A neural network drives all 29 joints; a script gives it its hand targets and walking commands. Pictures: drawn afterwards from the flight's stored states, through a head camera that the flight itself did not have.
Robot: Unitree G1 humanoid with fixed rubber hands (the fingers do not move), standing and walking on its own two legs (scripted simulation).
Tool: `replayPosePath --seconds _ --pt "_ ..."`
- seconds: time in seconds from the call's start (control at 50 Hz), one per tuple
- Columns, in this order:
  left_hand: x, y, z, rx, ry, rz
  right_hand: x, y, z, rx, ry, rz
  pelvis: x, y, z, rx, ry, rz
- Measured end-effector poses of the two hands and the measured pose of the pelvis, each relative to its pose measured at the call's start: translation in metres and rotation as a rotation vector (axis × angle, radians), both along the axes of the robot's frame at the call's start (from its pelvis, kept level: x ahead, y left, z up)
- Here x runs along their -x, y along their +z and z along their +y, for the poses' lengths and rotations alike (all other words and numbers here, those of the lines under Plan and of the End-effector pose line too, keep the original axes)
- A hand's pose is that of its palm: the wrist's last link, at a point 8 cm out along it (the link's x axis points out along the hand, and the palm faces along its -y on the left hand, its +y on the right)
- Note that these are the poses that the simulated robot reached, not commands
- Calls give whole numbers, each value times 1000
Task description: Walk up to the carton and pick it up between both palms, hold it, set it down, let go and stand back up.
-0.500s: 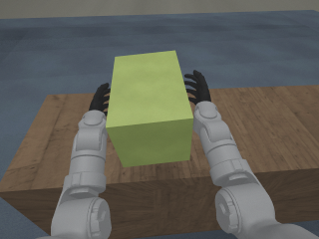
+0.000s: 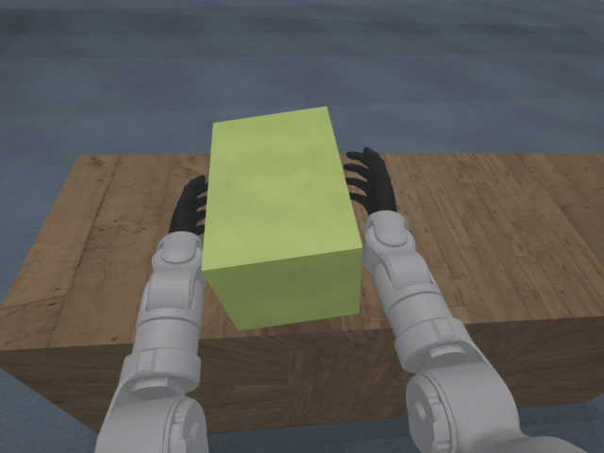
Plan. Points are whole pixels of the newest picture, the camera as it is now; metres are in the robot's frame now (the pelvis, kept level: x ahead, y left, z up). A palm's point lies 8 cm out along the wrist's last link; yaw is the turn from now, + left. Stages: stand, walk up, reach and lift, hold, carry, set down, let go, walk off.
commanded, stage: set down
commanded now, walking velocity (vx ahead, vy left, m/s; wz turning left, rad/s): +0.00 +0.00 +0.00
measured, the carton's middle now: (283, 215) +0.40 +0.02 +0.09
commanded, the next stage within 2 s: none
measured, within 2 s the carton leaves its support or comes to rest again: neither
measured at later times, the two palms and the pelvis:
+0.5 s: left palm (200, 239) +0.38 +0.14 +0.06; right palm (379, 209) +0.40 -0.11 +0.11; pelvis +0.02 +0.00 +0.00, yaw +0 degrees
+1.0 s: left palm (201, 249) +0.39 +0.15 +0.03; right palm (370, 218) +0.41 -0.11 +0.08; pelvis +0.03 +0.00 +0.00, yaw +0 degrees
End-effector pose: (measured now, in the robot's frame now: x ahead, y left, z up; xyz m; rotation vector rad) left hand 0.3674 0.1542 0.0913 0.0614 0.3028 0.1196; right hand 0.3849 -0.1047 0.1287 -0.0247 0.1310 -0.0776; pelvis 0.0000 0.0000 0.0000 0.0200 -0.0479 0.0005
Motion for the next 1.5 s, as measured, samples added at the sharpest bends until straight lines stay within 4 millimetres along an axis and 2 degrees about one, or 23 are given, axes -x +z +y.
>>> replayPosePath --seconds 0.12,0.24,0.32,0.52,0.74,1.06,1.3,1.5 --pt "0 -2 -1 -10 1 -16 0 -1 0 25 6 -18 1 0 1 1 0 -3" --pt "-2 -20 -9 -19 -20 43 -1 -16 -8 29 -5 35 -1 0 0 0 0 1" --pt "-5 -29 -11 -22 -20 59 -5 -24 -10 30 -6 50 -5 0 -1 -1 0 7" --pt "-18 -35 -11 -6 -9 26 -20 -23 -8 28 2 15 -18 0 0 -1 1 25" --pt "-23 -54 -8 7 0 62 -28 -41 -4 29 9 51 -30 0 1 2 1 41" --pt "-22 -68 -7 14 3 75 -27 -55 -3 42 10 63 -33 -1 4 5 1 48" --pt "-17 -88 -6 26 7 105 -23 -76 -3 37 6 94 -30 -1 6 11 0 89" --pt "-22 -108 -4 32 22 107 -31 -93 1 52 16 96 -35 -3 9 21 -3 180"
